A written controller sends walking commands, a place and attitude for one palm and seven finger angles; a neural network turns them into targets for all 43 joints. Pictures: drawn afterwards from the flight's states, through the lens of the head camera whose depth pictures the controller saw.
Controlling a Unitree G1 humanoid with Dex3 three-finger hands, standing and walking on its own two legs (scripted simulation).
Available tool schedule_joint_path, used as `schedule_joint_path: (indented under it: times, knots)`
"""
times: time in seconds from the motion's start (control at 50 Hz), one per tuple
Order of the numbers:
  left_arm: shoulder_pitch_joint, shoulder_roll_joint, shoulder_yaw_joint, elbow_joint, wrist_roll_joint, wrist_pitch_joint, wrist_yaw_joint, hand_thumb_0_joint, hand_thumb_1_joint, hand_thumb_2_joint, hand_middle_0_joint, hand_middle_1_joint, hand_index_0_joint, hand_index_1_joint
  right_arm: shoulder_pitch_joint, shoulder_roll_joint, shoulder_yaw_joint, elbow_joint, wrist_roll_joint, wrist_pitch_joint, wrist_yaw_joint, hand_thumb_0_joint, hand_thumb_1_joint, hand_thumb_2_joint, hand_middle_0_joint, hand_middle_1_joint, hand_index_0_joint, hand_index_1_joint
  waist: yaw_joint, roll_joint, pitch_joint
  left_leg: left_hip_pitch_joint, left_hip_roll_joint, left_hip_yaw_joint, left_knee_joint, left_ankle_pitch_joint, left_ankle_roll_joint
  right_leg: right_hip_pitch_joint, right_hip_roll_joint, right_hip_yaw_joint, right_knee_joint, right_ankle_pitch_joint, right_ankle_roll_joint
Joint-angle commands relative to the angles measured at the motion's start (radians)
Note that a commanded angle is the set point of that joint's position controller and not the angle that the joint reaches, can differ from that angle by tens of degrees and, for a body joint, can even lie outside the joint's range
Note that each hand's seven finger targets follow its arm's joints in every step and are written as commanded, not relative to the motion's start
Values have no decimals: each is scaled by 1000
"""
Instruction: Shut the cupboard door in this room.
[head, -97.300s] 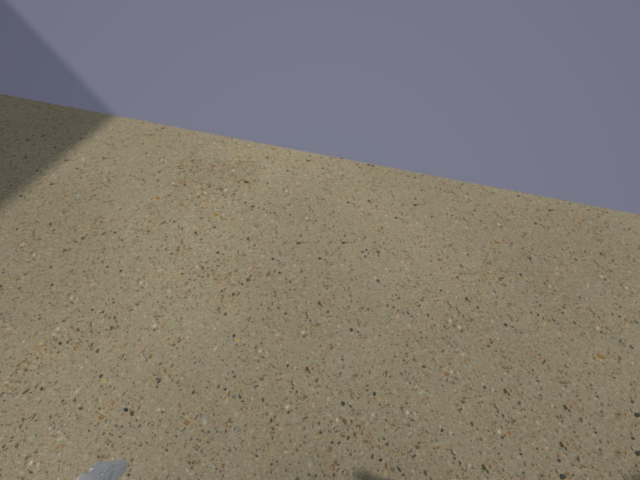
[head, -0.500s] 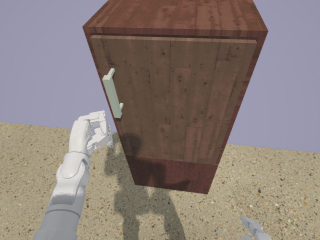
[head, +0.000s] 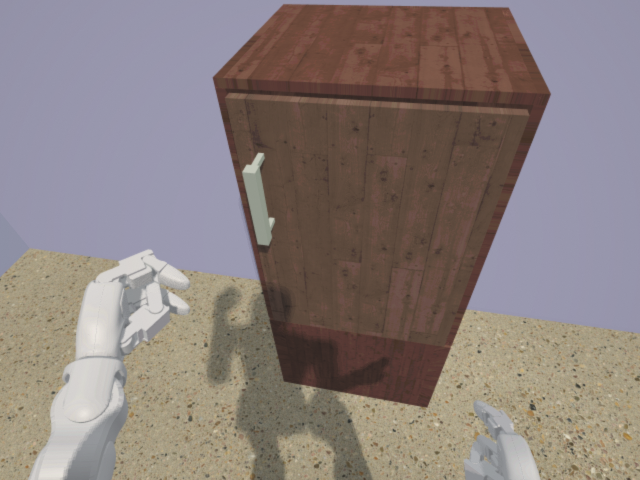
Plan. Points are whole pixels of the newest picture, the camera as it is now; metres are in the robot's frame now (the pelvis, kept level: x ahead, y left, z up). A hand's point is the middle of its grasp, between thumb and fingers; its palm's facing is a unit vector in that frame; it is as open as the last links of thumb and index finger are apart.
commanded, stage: draw the hand back to the body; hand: left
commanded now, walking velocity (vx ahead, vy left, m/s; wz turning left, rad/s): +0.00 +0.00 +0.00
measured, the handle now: (262, 200) +0.53 +0.16 +0.06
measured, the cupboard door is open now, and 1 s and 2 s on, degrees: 0 0 0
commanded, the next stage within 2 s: step back with the hand held close in 0.78 s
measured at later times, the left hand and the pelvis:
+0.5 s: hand (51, 332) +0.20 +0.29 +0.16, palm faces +0.50 -0.76 -0.41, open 6.8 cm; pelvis +0.02 +0.01 +0.00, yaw +0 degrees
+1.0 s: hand (66, 327) +0.21 +0.27 +0.16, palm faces +0.46 -0.78 -0.43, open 7.4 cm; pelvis +0.01 +0.01 +0.00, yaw +0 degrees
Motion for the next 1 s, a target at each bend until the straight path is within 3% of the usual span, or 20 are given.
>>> schedule_joint_path:
  times: [0.0, 0.12, 0.38, 0.42, 0.44, 0.48, 0.5, 0.6, 0.68, 0.72, 0.76, 0.88, 0.9, 0.92, 0.94, 0.98]
  knots:
    - [-163, 170, 124, -287, 7, -79, 31, 0, 900, 900, -723, -870, -723, -870, -135, -97, -36, -151, -5, -55, -7, 0, -900, -900, 200, 300, 200, 300, -3, -15, -120, -28, -15, 16, -116, 109, 33, 112, 28, -1, -93, 48, -20]
    - [-28, 194, 189, -364, 10, -80, 35, 0, 900, 900, -558, -690, -558, -690, -133, -97, -44, -148, -11, -59, 4, 0, -900, -900, 200, 300, 200, 300, 9, -3, -106, -28, -13, 18, -114, 188, 25, 137, 31, -7, -85, 128, -21]
    - [197, 283, 366, -484, 6, -88, 55, 0, 900, 900, -200, -300, -200, -300, -113, -102, -66, -137, -11, -88, 7, 0, -900, -900, 200, 300, 200, 300, 30, 19, -83, -32, -4, 17, -99, 248, 19, 135, 34, -12, -77, 164, -20]
    - [166, 226, 305, -478, 10, -85, 52, 0, 900, 900, -200, -300, -200, -300, -108, -98, -62, -131, -10, -92, 9, 0, -900, -900, 200, 300, 200, 300, 11, 34, -50, -33, -5, 23, -101, 231, 17, 105, 31, -15, -77, 145, -17]
    - [152, 224, 297, -465, 10, -82, 54, 0, 900, 900, -200, -300, -200, -300, -107, -100, -63, -130, -11, -94, 8, 0, -900, -900, 200, 300, 200, 300, 8, 7, -31, -39, -4, 21, -104, 206, 20, 91, 31, -17, -83, 123, -14]
    - [152, 228, 299, -437, 10, -77, 55, 0, 900, 900, -200, -300, -200, -300, -105, -110, -67, -124, -10, -96, 3, 0, -900, -900, 200, 300, 200, 300, 8, -28, -24, -32, -3, 20, -105, 200, 26, 85, 33, -16, -94, 116, -14]
    - [136, 227, 296, -465, 11, -79, 56, 0, 900, 900, -200, -300, -200, -300, -103, -109, -67, -128, -11, -95, 3, 0, -900, -900, 200, 300, 200, 300, 8, -2, -56, -26, -5, 20, -105, 209, 26, 104, 29, -13, -82, 123, -15]
    - [152, 253, 325, -492, 12, -82, 62, 0, 900, 900, -200, -300, -200, -300, -110, -100, -65, -129, -15, -98, 3, 0, -900, -900, 200, 300, 200, 300, 23, 11, -104, -21, -11, 19, -98, 237, 24, 141, 26, -12, -71, 157, -18]
    - [174, 273, 349, -494, 15, -83, 64, 0, 900, 900, -200, -300, -200, -300, -113, -99, -63, -124, -16, -101, 3, 0, -900, -900, 200, 300, 200, 300, 29, 41, -88, -26, -9, 19, -95, 263, 18, 139, 30, -13, -73, 176, -20]
    - [169, 253, 331, -495, 13, -83, 61, 0, 900, 900, -200, -300, -200, -300, -112, -93, -59, -127, -15, -101, 5, 0, -900, -900, 200, 300, 200, 300, 23, 41, -70, -36, -9, 20, -97, 255, 15, 132, 30, -15, -70, 166, -19]
    - [178, 250, 333, -480, 10, -82, 60, 0, 900, 900, -200, -300, -200, -300, -111, -93, -62, -129, -14, -98, 4, 0, -900, -900, 200, 300, 200, 300, 23, 10, -66, -32, -7, 24, -98, 244, 18, 124, 33, -16, -74, 158, -16]
    - [196, 255, 339, -457, 8, -85, 58, 0, 900, 900, -200, -300, -200, -300, -114, -99, -67, -126, -12, -96, 4, 0, -900, -900, 200, 300, 200, 300, 24, -3, -51, -33, -4, 28, -102, 219, 23, 116, 33, -9, -92, 139, -15]
    - [111, 346, 419, -504, 7, -118, 62, 0, 900, 900, -200, -300, -200, -300, -102, -139, -82, -161, -7, -72, 11, 0, -900, -900, 200, 300, 200, 300, -24, -16, -18, -129, 17, 21, -46, 129, 39, 30, -19, 74, -125, 172, -23]
    - [201, 289, 375, -437, 7, -124, 57, 0, 900, 900, -200, -300, -200, -300, -96, -120, -80, -150, -8, -59, 12, 0, -900, -900, 200, 300, 200, 300, -26, -82, -40, -121, 8, 13, -12, 104, 40, 6, -52, 90, -138, 156, -32]
    - [233, 270, 352, -444, 10, -133, 56, 0, 900, 900, -200, -300, -200, -300, -94, -116, -81, -154, -9, -48, 15, 0, -900, -900, 200, 300, 200, 300, -29, -112, -60, -118, 1, 18, 15, 95, 38, -13, -70, 106, -146, 135, -39]
    - [250, 294, 369, -492, 14, -150, 64, 0, 900, 900, -200, -300, -200, -300, -97, -122, -87, -155, -10, -36, 13, 0, -900, -900, 200, 300, 200, 300, -32, -64, -107, -113, 0, 13, 38, 144, 34, -11, -90, 105, -116, 204, -53]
